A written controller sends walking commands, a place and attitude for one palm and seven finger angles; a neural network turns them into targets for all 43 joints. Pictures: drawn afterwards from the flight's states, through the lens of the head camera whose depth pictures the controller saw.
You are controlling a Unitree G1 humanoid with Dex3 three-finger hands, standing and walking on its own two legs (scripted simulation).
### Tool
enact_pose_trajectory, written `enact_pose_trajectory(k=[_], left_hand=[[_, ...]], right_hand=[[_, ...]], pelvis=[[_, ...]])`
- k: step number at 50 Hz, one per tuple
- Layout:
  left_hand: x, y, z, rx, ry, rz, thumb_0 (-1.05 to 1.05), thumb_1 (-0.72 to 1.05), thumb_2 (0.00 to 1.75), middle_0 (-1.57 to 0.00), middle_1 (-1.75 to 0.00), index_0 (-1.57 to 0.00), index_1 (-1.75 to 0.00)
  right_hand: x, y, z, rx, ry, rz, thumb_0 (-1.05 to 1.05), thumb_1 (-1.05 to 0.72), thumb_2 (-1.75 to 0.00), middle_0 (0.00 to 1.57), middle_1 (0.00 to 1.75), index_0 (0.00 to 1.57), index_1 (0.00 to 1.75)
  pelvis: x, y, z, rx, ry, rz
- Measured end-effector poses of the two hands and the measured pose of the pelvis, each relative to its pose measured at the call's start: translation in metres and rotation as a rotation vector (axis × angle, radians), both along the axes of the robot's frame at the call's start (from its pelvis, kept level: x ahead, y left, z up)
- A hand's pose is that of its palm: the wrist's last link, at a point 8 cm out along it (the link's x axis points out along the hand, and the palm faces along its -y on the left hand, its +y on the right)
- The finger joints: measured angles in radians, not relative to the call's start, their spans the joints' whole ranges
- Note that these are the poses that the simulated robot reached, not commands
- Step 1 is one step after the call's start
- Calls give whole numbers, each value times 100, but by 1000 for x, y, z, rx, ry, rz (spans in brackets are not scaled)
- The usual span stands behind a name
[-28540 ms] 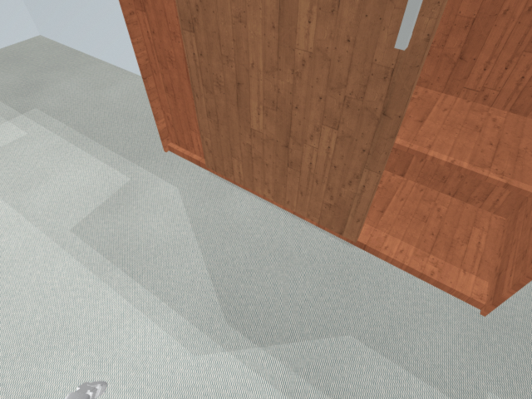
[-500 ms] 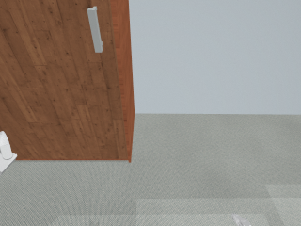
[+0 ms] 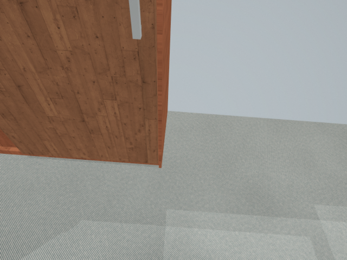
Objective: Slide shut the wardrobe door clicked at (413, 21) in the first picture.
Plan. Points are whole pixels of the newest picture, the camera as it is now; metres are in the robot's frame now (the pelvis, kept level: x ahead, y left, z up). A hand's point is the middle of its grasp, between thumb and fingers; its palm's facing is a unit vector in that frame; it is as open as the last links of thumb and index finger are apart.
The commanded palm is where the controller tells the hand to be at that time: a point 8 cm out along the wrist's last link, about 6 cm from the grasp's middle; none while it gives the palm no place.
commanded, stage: let the arm hang, fingers relaxed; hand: left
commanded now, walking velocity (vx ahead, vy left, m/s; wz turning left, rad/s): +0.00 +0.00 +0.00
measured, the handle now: (136, 9) +0.75 +0.15 +0.23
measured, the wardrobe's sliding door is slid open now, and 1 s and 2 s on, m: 0.00 0.00 0.00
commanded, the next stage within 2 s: look to check the result in 0.78 s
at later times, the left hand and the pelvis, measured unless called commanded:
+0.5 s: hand out of the picture +0.11 +0.29 -0.14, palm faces -0.03 -0.93 -0.36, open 7.4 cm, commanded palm none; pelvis +0.03 +0.03 +0.02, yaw +0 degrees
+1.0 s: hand out of the picture +0.14 +0.26 -0.14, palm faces -0.06 -0.94 -0.33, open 7.4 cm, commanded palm none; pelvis +0.05 +0.02 +0.02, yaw -1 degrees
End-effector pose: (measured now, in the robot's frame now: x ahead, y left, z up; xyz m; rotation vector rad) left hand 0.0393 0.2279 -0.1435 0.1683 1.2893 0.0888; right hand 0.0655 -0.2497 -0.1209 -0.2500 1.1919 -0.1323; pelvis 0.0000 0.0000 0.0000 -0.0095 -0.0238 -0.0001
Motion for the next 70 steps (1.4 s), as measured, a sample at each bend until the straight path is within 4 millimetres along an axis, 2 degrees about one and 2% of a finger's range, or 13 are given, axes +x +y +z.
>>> enact_pose_trajectory(k=[5, 8, 10, 15, 23, 30, 36, 41, 51, 57, 62, 70], left_hand=[[-42, 23, 2, 13, 144, 59, 1, 96, 90, -21, -30, -20, -30], [-52, 41, 7, 48, 193, 74, 1, 94, 90, -21, -30, -20, -30], [-52, 53, 11, 74, 208, 76, 1, 93, 90, -21, -30, -20, -30], [-30, 79, 21, 133, 180, 60, 1, 91, 90, -20, -30, -20, -30], [43, 100, 37, 186, 12, 7, 1, 91, 90, -20, -30, -20, -30], [100, 97, 48, 187, -120, -39, 1, 90, 90, -20, -30, -20, -30], [121, 88, 49, 173, -156, -60, 1, 90, 90, -20, -30, -20, -30], [119, 82, 45, 162, -132, -61, 1, 90, 90, -20, -30, -20, -30], [91, 72, 37, 155, -25, -44, 1, 90, 90, -21, -30, -20, -30], [82, 68, 36, 158, 13, -35, 1, 90, 90, -21, -30, -20, -30], [84, 65, 37, 162, 7, -33, 1, 90, 90, -21, -30, -20, -30], [97, 60, 40, 163, -34, -41, 1, 90, 90, -21, -30, -20, -30]], right_hand=[[-40, 4, 2, -25, 187, -23, 1, -90, -90, 20, 30, 20, 30], [-49, 6, 3, -33, 235, -40, 1, -90, -90, 20, 30, 20, 30], [-49, 7, 2, -35, 244, -49, 1, -90, -90, 20, 30, 20, 30], [-31, 8, 1, -34, 210, -52, 1, -90, -90, 20, 30, 20, 30], [27, 3, 5, -37, 72, -26, 1, -90, -90, 20, 30, 20, 30], [67, -6, 17, -55, -24, -6, 0, -90, -90, 20, 30, 20, 30], [79, -14, 22, -71, -42, -5, 0, -90, -90, 20, 30, 20, 30], [74, -20, 21, -78, -13, -12, 0, -90, -90, 20, 30, 20, 30], [50, -26, 13, -70, 80, -35, 1, -90, -90, 20, 30, 20, 30], [44, -28, 10, -62, 105, -44, 1, -90, -90, 20, 30, 20, 30], [47, -30, 10, -59, 95, -49, 1, -90, -90, 20, 30, 20, 30], [57, -35, 12, -59, 62, -45, 1, -90, -90, 20, 30, 20, 30]], pelvis=[[7, 8, 9, -10, 17, 8], [11, 14, 11, -9, 18, 9], [13, 17, 12, -8, 17, 8], [17, 24, 13, -2, 15, 3], [26, 29, 15, 5, 12, -5], [35, 30, 16, 9, 12, -8], [43, 27, 17, 11, 12, -10], [48, 23, 17, 12, 12, -10], [54, 15, 18, 11, 13, -15], [57, 10, 18, 10, 16, -18], [58, 6, 19, 10, 13, -21], [59, 2, 19, 10, 12, -24]])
